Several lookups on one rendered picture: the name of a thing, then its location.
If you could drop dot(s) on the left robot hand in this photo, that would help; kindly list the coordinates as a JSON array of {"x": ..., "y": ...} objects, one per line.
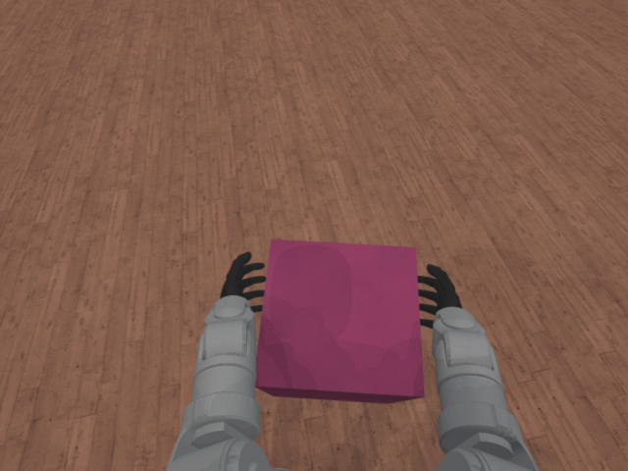
[{"x": 234, "y": 284}]

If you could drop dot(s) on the robot left forearm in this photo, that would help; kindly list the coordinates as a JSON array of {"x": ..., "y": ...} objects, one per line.
[{"x": 223, "y": 404}]

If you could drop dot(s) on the robot left upper arm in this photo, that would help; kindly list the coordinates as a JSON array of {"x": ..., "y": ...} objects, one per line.
[{"x": 235, "y": 454}]

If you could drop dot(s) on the robot right upper arm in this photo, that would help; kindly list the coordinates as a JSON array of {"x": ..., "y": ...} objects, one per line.
[{"x": 472, "y": 459}]

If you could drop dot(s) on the carton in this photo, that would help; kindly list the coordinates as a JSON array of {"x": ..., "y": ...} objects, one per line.
[{"x": 340, "y": 321}]

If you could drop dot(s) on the right robot hand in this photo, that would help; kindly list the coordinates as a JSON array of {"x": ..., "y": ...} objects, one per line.
[{"x": 444, "y": 297}]

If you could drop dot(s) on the robot right forearm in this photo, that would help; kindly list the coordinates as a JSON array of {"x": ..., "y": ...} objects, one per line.
[{"x": 473, "y": 406}]

